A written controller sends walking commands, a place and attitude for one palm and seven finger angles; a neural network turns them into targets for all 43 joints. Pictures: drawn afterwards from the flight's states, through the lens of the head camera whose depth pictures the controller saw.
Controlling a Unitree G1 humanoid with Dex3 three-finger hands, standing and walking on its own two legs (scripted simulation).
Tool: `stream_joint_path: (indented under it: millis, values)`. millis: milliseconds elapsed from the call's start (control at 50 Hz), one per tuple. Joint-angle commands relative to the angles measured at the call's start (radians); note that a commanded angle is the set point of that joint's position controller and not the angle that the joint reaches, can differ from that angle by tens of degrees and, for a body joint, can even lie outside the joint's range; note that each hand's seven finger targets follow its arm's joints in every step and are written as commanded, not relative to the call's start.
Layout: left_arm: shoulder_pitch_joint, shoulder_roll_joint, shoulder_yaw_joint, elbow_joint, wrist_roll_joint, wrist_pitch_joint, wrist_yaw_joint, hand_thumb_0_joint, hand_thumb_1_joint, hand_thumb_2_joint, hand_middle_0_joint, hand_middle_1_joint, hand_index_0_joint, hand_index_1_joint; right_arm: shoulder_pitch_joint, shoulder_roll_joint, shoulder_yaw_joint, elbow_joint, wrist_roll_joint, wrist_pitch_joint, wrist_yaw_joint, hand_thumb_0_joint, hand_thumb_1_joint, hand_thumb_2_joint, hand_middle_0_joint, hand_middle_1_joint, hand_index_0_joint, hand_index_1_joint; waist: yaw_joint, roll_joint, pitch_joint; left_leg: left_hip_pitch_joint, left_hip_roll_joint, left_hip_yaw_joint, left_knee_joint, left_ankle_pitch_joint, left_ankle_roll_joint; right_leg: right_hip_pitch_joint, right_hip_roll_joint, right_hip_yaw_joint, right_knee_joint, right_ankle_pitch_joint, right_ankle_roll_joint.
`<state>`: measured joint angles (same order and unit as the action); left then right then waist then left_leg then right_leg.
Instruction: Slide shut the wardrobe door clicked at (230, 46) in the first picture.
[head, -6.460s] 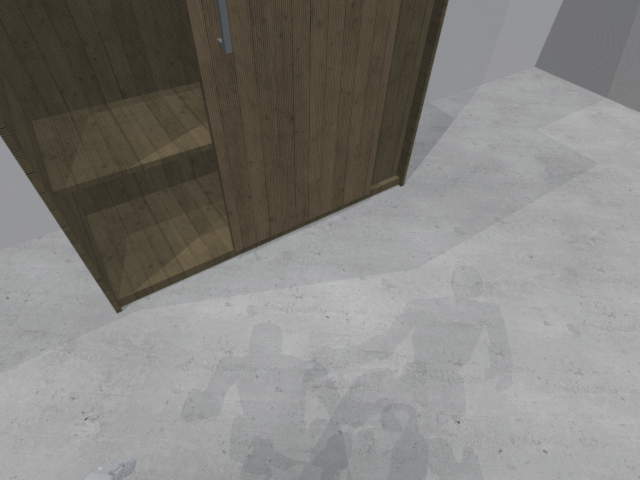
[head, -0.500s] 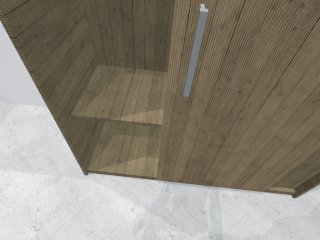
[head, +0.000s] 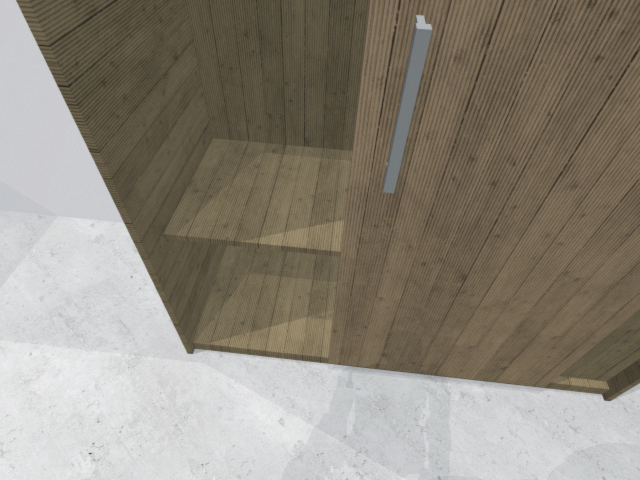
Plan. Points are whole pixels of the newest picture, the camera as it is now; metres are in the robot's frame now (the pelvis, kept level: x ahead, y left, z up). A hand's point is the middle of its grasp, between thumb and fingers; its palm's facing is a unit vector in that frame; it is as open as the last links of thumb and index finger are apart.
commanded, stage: look again from close up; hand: right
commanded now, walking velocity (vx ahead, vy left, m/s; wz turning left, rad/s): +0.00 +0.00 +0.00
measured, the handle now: (402, 114) +0.57 -0.07 +0.19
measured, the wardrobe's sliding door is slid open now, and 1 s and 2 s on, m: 0.46 0.46 0.46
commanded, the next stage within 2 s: shuffle to correct the standing spot in 1.14 s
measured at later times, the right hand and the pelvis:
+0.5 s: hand out of the picture +0.03 -0.19 -0.18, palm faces +0.03 +0.98 -0.20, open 7.4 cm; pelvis +0.02 -0.01 -0.01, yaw +0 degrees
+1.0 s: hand out of the picture +0.01 -0.20 -0.19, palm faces +0.02 +0.98 -0.18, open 7.4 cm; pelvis +0.02 -0.03 -0.01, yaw +0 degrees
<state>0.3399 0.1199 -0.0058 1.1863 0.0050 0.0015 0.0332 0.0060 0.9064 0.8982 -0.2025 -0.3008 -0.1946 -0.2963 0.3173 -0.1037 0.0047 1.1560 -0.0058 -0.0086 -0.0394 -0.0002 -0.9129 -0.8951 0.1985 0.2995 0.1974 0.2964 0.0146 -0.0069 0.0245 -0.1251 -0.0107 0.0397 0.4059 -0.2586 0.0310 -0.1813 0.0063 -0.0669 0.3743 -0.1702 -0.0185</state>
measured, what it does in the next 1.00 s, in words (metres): stands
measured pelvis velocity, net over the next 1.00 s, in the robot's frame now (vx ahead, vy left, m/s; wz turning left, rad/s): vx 0.02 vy -0.03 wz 0.00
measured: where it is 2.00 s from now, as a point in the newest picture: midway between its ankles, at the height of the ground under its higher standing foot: outside the picture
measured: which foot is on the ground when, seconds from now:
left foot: down 0.00-1.00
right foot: down 0.00-1.00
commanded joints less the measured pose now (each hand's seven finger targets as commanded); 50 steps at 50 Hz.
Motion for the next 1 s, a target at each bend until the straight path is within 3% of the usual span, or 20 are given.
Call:
stream_joint_path:
  millis: [0,60,80,100,120,140,200,220,320,340,520,600,800,980]
  values:
    - [0.060,0.073,0.009,-0.023,0.003,-0.015,0.008,0.000,0.900,0.900,-0.200,-0.300,-0.200,-0.300,0.069,-0.091,-0.012,-0.014,0.004,-0.010,-0.009,0.000,-0.900,-0.900,0.200,0.300,0.200,0.300,-0.006,0.014,0.071,-0.109,0.115,-0.121,-0.120,0.027,0.006,0.021,-0.106,0.113,-0.071,0.017,-0.003]
    - [0.055,0.073,0.009,-0.024,0.003,-0.015,0.009,0.000,0.900,0.900,-0.200,-0.300,-0.200,-0.300,0.079,-0.087,-0.011,-0.009,0.003,-0.011,-0.010,0.000,-0.900,-0.900,0.200,0.300,0.200,0.300,-0.008,0.019,0.086,-0.118,0.114,-0.121,-0.123,0.030,0.004,0.020,-0.105,0.110,-0.066,0.024,-0.002]
    - [-0.057,0.108,0.003,-0.104,0.002,-0.040,-0.011,0.000,0.900,0.900,-0.200,-0.300,-0.200,-0.300,0.128,-0.117,-0.001,-0.009,-0.025,-0.052,-0.039,0.000,-0.900,-0.900,0.200,0.300,0.200,0.300,-0.049,0.047,0.101,-0.102,0.161,-0.157,-0.085,0.453,-0.015,-0.094,-0.108,0.078,0.171,0.106,0.020]
    - [0.009,0.067,0.009,-0.134,0.006,-0.026,-0.015,0.000,0.900,0.900,-0.200,-0.300,-0.200,-0.300,0.086,-0.154,-0.010,-0.058,-0.012,-0.054,-0.032,0.000,-0.900,-0.900,0.200,0.300,0.200,0.300,0.019,0.039,0.040,-0.121,0.205,-0.193,-0.111,0.195,0.025,-0.065,-0.074,0.087,0.149,-0.111,0.011]
    - [0.000,0.070,0.006,-0.126,0.016,-0.016,-0.023,0.000,0.900,0.900,-0.200,-0.300,-0.200,-0.300,0.048,-0.170,-0.014,-0.078,-0.012,-0.054,-0.022,0.000,-0.900,-0.900,0.200,0.300,0.200,0.300,0.006,0.008,0.076,-0.161,0.192,-0.179,-0.127,0.004,0.041,-0.068,-0.063,0.079,0.149,-0.109,0.010]
    - [0.029,0.078,0.007,-0.125,0.018,-0.018,-0.023,0.000,0.900,0.900,-0.200,-0.300,-0.200,-0.300,0.042,-0.148,-0.010,-0.079,-0.009,-0.054,-0.019,0.000,-0.900,-0.900,0.200,0.300,0.200,0.300,0.024,0.013,0.054,-0.189,0.169,-0.175,-0.121,-0.128,0.053,-0.062,-0.068,0.079,0.149,-0.088,0.007]
    - [0.042,0.084,0.004,-0.137,0.016,-0.031,-0.017,0.000,0.900,0.900,-0.200,-0.300,-0.200,-0.300,0.050,-0.119,-0.006,-0.093,-0.004,-0.052,-0.013,0.000,-0.900,-0.900,0.200,0.300,0.200,0.300,0.016,-0.014,0.016,-0.158,0.120,-0.143,-0.042,-0.047,0.052,-0.053,-0.079,0.103,0.105,-0.010,-0.010]
    - [0.047,0.086,0.004,-0.141,0.015,-0.032,-0.016,0.000,0.900,0.900,-0.200,-0.300,-0.200,-0.300,0.045,-0.122,-0.008,-0.099,-0.007,-0.049,-0.013,0.000,-0.900,-0.900,0.200,0.300,0.200,0.300,0.012,0.005,0.011,-0.125,0.108,-0.111,-0.021,-0.024,0.044,-0.078,-0.085,0.110,0.101,0.001,-0.018]
    - [0.015,0.111,0.003,-0.137,0.011,-0.041,-0.007,0.000,0.900,0.900,-0.200,-0.300,-0.200,-0.300,0.066,-0.116,-0.006,-0.097,-0.006,-0.038,-0.011,0.000,-0.900,-0.900,0.200,0.300,0.200,0.300,-0.011,0.067,0.027,-0.094,0.097,-0.091,0.026,0.112,0.024,-0.077,-0.103,0.121,0.077,0.096,-0.033]
    - [0.008,0.118,0.002,-0.136,0.011,-0.043,-0.006,0.000,0.900,0.900,-0.200,-0.300,-0.200,-0.300,0.069,-0.119,-0.007,-0.100,-0.006,-0.035,-0.011,0.000,-0.900,-0.900,0.200,0.300,0.200,0.300,-0.014,0.047,0.029,-0.096,0.098,-0.098,0.032,0.130,0.022,-0.071,-0.102,0.119,0.073,0.113,-0.033]
    - [-0.024,0.133,0.001,-0.122,0.010,-0.039,-0.003,0.000,0.900,0.900,-0.200,-0.300,-0.200,-0.300,0.055,-0.150,-0.012,-0.109,-0.007,-0.019,-0.007,0.000,-0.900,-0.900,0.200,0.300,0.200,0.300,-0.024,0.002,0.057,-0.085,0.097,-0.090,0.012,0.090,0.010,-0.072,-0.108,0.122,0.037,0.080,-0.040]
    - [-0.034,0.145,0.003,-0.124,0.010,-0.042,-0.002,0.000,0.900,0.900,-0.200,-0.300,-0.200,-0.300,0.049,-0.155,-0.013,-0.110,-0.007,-0.017,-0.004,0.000,-0.900,-0.900,0.200,0.300,0.200,0.300,-0.021,-0.013,0.017,-0.078,0.100,-0.095,0.016,0.122,0.009,-0.032,-0.111,0.120,0.035,0.118,-0.039]
    - [-0.036,0.152,0.005,-0.109,0.008,-0.044,0.002,0.000,0.900,0.900,-0.200,-0.300,-0.200,-0.300,0.050,-0.153,-0.012,-0.092,-0.008,-0.012,-0.003,0.000,-0.900,-0.900,0.200,0.300,0.200,0.300,-0.020,0.000,-0.003,-0.067,0.101,-0.084,0.014,0.134,0.001,0.007,-0.122,0.124,0.023,0.178,-0.045]
    - [-0.034,0.146,0.004,-0.095,0.007,-0.042,0.002,0.000,0.900,0.900,-0.200,-0.300,-0.200,-0.300,0.059,-0.144,-0.009,-0.076,-0.009,-0.010,-0.003,0.000,-0.900,-0.900,0.200,0.300,0.200,0.300,-0.022,0.012,0.029,-0.077,0.106,-0.083,-0.004,0.107,-0.001,0.003,-0.121,0.124,-0.002,0.134,-0.046]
